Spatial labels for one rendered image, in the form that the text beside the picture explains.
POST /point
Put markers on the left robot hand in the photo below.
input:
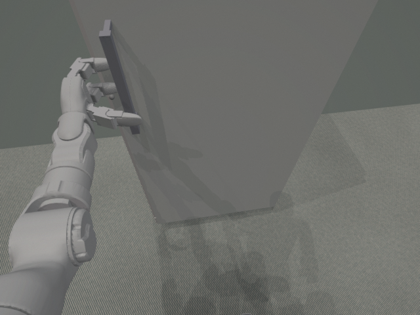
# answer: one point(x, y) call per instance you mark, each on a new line
point(75, 95)

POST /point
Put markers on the robot left forearm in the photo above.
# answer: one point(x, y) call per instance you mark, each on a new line
point(69, 175)

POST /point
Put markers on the left robot upper arm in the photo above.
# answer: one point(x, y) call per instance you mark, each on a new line
point(47, 248)

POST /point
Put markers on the handle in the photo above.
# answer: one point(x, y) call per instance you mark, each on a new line
point(110, 51)

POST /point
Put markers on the fridge door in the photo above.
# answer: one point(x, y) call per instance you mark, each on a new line
point(229, 91)

